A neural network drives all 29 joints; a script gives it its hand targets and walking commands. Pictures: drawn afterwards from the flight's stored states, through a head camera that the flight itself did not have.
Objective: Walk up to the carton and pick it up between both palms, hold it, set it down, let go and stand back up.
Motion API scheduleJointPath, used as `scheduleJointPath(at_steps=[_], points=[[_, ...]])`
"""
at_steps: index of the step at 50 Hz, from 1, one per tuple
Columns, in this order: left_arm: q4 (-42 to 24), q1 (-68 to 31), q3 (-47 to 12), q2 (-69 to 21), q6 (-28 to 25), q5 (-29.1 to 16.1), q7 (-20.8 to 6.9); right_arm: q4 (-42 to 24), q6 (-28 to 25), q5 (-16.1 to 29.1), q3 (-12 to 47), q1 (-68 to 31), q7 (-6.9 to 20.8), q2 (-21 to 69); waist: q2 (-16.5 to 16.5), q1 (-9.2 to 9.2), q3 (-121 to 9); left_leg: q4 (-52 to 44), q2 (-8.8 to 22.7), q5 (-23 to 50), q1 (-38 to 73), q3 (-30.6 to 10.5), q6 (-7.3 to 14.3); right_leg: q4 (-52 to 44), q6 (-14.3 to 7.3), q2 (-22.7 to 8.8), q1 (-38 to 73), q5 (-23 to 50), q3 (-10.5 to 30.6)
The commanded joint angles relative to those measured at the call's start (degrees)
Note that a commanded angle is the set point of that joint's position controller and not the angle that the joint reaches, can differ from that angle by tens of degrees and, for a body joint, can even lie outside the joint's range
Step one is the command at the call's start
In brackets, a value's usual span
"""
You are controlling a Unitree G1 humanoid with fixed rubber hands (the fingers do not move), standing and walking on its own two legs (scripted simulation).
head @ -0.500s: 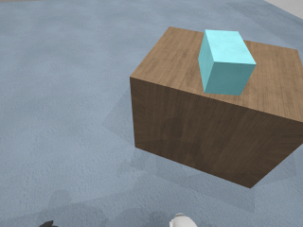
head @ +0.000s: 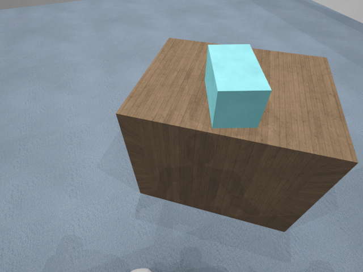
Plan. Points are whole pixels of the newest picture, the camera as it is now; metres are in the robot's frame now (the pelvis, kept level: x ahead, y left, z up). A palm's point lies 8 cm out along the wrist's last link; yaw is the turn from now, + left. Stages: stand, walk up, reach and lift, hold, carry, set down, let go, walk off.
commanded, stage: walk up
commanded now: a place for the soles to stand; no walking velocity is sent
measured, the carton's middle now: (231, 84) +0.76 -0.19 -0.02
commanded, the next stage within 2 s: none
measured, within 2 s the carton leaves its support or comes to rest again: neither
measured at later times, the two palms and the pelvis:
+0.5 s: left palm out of the picture +0.16 +0.34 -0.13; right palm out of the picture +0.05 -0.28 -0.05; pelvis +0.04 +0.06 -0.01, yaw -7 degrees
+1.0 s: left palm (49, 262) +0.19 +0.31 -0.09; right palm out of the picture +0.05 -0.31 -0.12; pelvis +0.07 +0.01 -0.01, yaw -12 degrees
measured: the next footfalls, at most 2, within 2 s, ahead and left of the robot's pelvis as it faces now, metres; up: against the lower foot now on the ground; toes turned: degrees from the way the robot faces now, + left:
left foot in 0.22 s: +0.13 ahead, +0.15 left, +0.00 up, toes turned +2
right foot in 0.74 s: +0.11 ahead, -0.11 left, +0.00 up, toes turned -8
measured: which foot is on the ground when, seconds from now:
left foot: up 0.00-0.20, down 0.22-0.74, up 0.76-1.00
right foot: down 0.00-0.24, up 0.26-0.72, down 0.74-1.00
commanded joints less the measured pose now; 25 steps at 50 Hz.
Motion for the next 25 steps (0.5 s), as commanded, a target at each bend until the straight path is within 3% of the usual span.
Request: scheduleJointPath(at_steps=[1, 2, 3, 4, 5, 6, 7, 8, 9, 10, 11, 12, 13, 14, 15, 16, 17, 18, 19, 20, 21, 22, 23, 25], points=[[-1.08, 6.24, 7.46, 12.93, -1.1, -0.27, 1.21, -4.92, -1.09, 0.01, -4.56, -4.08, -0.8, -12.11, 0.13, 3.76, -3.64, -11.23, 1.21, -1.13, -9.48, -3.68, 0.11, -15.43, 0.19, -18.24, 10.06, 6.31, 28.8], [-1.46, 5.12, 7.24, 13.41, -0.89, -0.21, 1.17, -6.62, -1.92, 0.39, -4.62, -5.3, -0.74, -12.38, -2.76, 4.08, -3.5, -16.8, 2.58, -4.25, -9.32, -3.9, 0.11, -12.16, -1.94, -18.22, 12.45, 12.31, 25.6], [-1.11, 6.32, 7.19, 12.58, -0.86, -0.38, 1.42, -5.27, -2.16, 0.18, -4.51, -4.93, -1.02, -12.61, -1.34, 4.08, -5.67, -17.41, 1.01, -3.92, -9.28, -2.81, 0.46, -10.79, -0.62, -17.59, 14.34, 17.92, 26.41], [-0.61, 6.43, 6.79, 12.78, -0.76, 0.08, 1.12, -5.37, -2.65, 0.25, -4.7, -4.98, -1.29, -11.47, -3.58, 3.82, -3.71, -18.91, 1.09, -5.62, -7.35, -2.32, 0.67, -10.59, -2.11, -17.06, 9.57, 21.13, 25.16], [-1.74, 4.25, 6.87, 12.4, -0.62, -0.17, 0.95, -5.2, -2.99, -0.04, -4.49, -1.82, -1.27, -11.27, -3.54, 2.25, -6.58, -21.44, 0.15, -6.33, -1.86, -1.88, 0.75, -7.97, -3.17, -17.21, 8.07, 25.28, 24.84], [-2.07, 3.58, 6.41, 12.29, -0.45, -0.29, 0.83, -4.52, -3.38, 0.16, -4.84, 0.97, -1.69, -11.48, -3.38, 0.66, -6.15, -25.24, -1.17, -5.72, 3.02, -0.97, 1.78, -5.39, -2.25, -15.77, 4.85, 30.63, 21.84], [-2.83, 0.01, 5.77, 11.2, -0.37, 0.09, 0.75, -3.15, -3.98, 0.41, -5.05, 2.83, -2.13, -11.51, -6.26, -1.43, -6.91, -29.57, -0.97, -2.78, 9.72, -1.11, 3.23, -1.59, -1.95, -13.13, -0.84, 29.75, 18.61], [-4.13, -5.81, 5.27, 11.48, -0.2, -0.1, 0.46, -1.65, -4.33, -0.11, -6.29, 12.85, -2.61, -11.75, -2.92, -7.54, -9.08, -40.11, 0.76, 4.63, 22.49, -2.95, 4.34, 8.91, -0.92, -11.18, -7.24, 29.98, 15.04], [-5.87, -4.8, 4.42, 7.85, -0.35, -1.05, 0.38, -0.67, -4.81, -1.04, -8.11, 16.55, -3.01, -17.88, 8.6, -8.08, -13.17, -43.08, 7.97, 8.83, 33.09, -11.47, 6.25, 22.87, 3.73, -4.26, -17.27, 19.78, 9.75], [-5.03, -2.31, 4.75, 5.8, -0.09, -0.29, 0.4, -0.88, -4.87, -1.5, -8.91, 16.7, -3.48, -21.83, 9.89, -7.33, -14.78, -40.86, 21.63, 18.23, 40.0, -27.85, 10.14, 32.09, 6.74, 1.0, -29.63, -13.11, 7.4], [-3.98, -1.42, 4.89, 9.83, 0.53, 0.36, 0.8, -1.6, -4.61, -0.58, -8.95, 14.23, -3.7, -20.73, 3.43, -5.72, -13.92, -41.02, 24.27, 17.95, 38.1, -28.77, 10.45, 36.86, 6.3, -0.42, -30.9, -14.89, 9.21], [-4.21, -1.91, 5.87, 11.53, 1.26, 0.43, 0.61, -2.01, -4.15, -0.93, -9.01, 12.32, -4.06, -20.32, 1.78, -4.19, -10.63, -40.0, 22.82, 21.69, 32.29, -23.86, 10.77, 36.4, 6.07, -2.09, -29.02, -14.21, 10.66], [-3.37, -1.3, 6.29, 12.29, 1.73, 0.97, 0.47, -1.44, -3.89, -0.72, -8.31, 11.54, -4.31, -19.56, -0.14, -4.52, -10.45, -42.95, 22.31, 8.93, 29.73, -25.15, 8.58, 38.4, 5.52, -3.53, -28.72, -10.28, 12.81], [-3.1, -3.54, 6.38, 12.08, 1.71, 0.53, 0.1, -1.97, -4.24, -0.82, -8.12, 8.0, -4.25, -19.16, 4.32, -3.95, -6.69, -44.46, 21.07, 5.07, 23.68, -22.35, 8.88, 39.31, 5.08, -4.73, -28.68, -8.45, 11.55], [-2.87, -2.32, 6.29, 12.41, 2.32, 0.17, -0.51, -3.09, -4.65, -0.99, -7.22, 6.65, -3.87, -17.58, 1.09, -2.14, -2.41, -45.9, 19.94, -0.28, 17.22, -20.16, 5.89, 39.04, 4.79, -5.75, -26.36, -6.3, 12.2], [-0.55, 0.87, 6.84, 11.53, 2.37, 0.12, -1.04, -2.43, -4.81, -0.58, -6.86, 5.48, -3.69, -16.66, 2.43, -0.85, -1.56, -47.82, 17.72, -2.05, 15.14, -14.05, 4.75, 38.95, 4.93, -5.65, -24.96, -3.87, 11.09], [0.61, 0.97, 6.89, 12.13, 2.81, -0.3, -1.34, -3.06, -4.88, -0.57, -6.68, 4.3, -3.38, -15.86, 2.33, -1.15, -1.29, -47.28, 13.79, -5.64, 13.76, -9.67, 2.21, 39.19, 5.18, -6.07, -23.57, -1.14, 10.56], [1.35, 2.04, 6.76, 10.91, 3.1, -0.29, -1.68, -3.07, -4.92, -0.89, -6.5, 4.27, -3.3, -15.99, 5.88, -0.33, -0.41, -45.81, 12.57, 2.98, 13.82, -4.02, 0.31, 37.51, 5.19, -5.05, -23.85, 0.1, 9.68], [1.02, 2.03, 6.68, 10.04, 3.34, -0.87, -2.02, -3.89, -4.91, -0.98, -6.52, 3.4, -2.94, -16.42, 9.57, -0.27, 0.54, -47.13, 12.15, -1.08, 10.3, -4.52, 0.44, 37.59, 5.05, -5.73, -23.62, 1.71, 9.29], [1.77, 1.41, 6.68, 10.45, 3.69, -0.84, -1.78, -4.28, -4.86, -1.09, -6.82, 2.51, -2.73, -16.37, 7.14, -0.26, 1.45, -48.25, 12.17, -4.48, 7.66, -5.07, 3.5, 38.13, 6.23, -5.96, -22.56, 2.18, 7.64], [2.1, 1.04, 6.42, 10.15, 3.62, -1.16, -1.56, -5.02, -4.84, -1.39, -6.26, 0.41, -2.13, -15.86, 11.93, 0.18, 1.91, -49.07, 11.36, -8.92, 6.26, -2.31, 4.9, 37.83, 6.44, -5.78, -22.91, 2.03, 5.68], [2.83, 0.39, 6.66, 10.84, 3.52, -0.93, -1.49, -5.51, -4.67, -2.02, -6.53, 0.36, -1.61, -16.5, 11.28, -0.43, 1.3, -49.11, 13.28, -10.93, 3.5, -4.12, 7.33, 37.9, 6.99, -6.95, -21.07, 0.27, 4.63], [2.94, 0.13, 6.44, 10.59, 3.44, -1.08, -1.16, -5.45, -4.56, -1.8, -6.32, -0.38, -1.5, -17.01, 11.38, 0.26, 2.32, -50.42, 13.19, -13.99, 2.28, -4.14, 7.05, 37.85, 6.85, -5.76, -22.16, 0.91, 4.96], [3.3, -0.3, 6.42, 12.07, 3.08, -0.48, -1.17, -5.35, -4.35, -1.95, -7.05, -0.06, -1.06, -17.96, 11.79, -0.61, 2.26, -48.8, 14.59, -20.82, 7.95, -7.45, 7.65, 33.88, 7.24, -7.49, -25.24, 0.02, 5.65]])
